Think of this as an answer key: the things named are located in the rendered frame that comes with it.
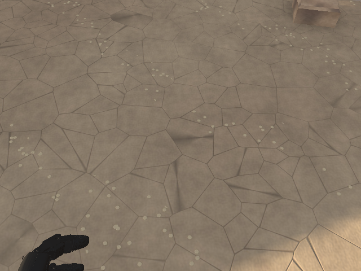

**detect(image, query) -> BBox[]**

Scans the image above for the left robot hand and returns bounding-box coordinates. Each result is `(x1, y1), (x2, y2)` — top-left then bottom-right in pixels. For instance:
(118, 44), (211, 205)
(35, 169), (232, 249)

(18, 234), (89, 271)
